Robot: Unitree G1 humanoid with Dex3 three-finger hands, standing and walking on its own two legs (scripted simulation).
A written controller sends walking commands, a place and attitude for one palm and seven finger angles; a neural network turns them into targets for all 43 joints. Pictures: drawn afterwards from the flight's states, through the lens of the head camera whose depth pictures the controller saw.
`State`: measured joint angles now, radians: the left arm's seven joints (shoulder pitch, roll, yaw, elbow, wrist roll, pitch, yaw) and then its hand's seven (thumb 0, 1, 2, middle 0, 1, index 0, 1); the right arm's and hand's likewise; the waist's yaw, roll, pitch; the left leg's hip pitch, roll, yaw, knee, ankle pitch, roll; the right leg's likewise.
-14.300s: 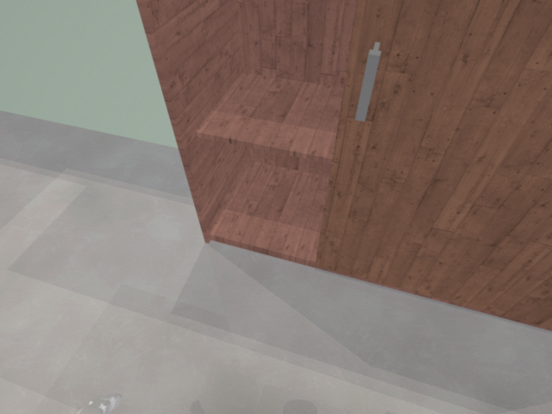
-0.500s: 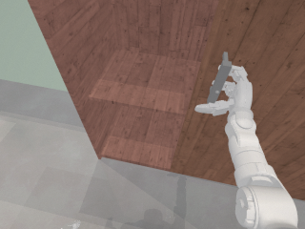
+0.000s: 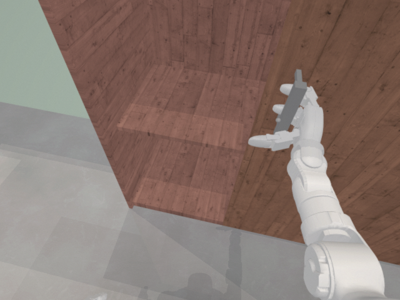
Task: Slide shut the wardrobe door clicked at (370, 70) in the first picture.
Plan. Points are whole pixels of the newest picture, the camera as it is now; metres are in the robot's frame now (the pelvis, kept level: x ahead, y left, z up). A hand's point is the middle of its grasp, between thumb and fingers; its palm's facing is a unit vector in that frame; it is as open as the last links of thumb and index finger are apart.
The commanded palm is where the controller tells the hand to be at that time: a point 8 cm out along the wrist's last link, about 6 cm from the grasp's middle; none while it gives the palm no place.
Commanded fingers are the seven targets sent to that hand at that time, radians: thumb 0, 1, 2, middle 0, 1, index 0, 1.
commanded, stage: slide the fingers in behind the handle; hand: right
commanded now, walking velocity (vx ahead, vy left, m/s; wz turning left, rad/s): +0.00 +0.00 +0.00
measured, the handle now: (288, 106) +0.51 -0.11 +0.12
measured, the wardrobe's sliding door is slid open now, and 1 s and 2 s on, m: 0.48 0.48 0.48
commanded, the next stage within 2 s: grip the handle and tug to test in 0.16 s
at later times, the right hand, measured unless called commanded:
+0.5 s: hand (277, 123) +0.45 -0.09 +0.13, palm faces +0.09 +1.00 +0.00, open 12.6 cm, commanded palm +0.42 -0.14 +0.12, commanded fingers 0.00 -0.11 -0.56 0.37 1.29 0.37 1.29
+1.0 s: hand (276, 118) +0.47 -0.09 +0.12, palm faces +0.10 +0.99 +0.00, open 5.3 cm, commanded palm +0.43 -0.14 +0.12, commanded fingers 0.00 -0.90 -0.90 0.45 1.40 0.45 1.40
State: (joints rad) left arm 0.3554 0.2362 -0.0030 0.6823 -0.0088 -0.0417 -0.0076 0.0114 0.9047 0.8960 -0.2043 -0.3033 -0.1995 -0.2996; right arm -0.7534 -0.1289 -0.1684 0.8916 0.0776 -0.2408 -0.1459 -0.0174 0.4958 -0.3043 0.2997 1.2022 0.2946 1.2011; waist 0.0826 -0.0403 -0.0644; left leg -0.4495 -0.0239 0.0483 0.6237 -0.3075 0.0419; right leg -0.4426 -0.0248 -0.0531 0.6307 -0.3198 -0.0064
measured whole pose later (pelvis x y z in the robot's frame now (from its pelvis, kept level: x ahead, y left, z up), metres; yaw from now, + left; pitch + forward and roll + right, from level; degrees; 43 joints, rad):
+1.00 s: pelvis +0.00 -0.01 +0.00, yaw +0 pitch +8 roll +0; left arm 0.36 0.24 0.00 0.69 0.00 -0.04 -0.02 0.01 0.90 0.90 -0.20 -0.30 -0.20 -0.30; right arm -0.77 -0.12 -0.17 0.91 0.07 -0.25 -0.18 0.00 -0.75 -0.83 0.43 1.38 0.42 1.38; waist 0.09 -0.04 -0.07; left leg -0.47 -0.02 0.04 0.63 -0.32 0.04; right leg -0.46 -0.02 -0.06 0.64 -0.33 -0.01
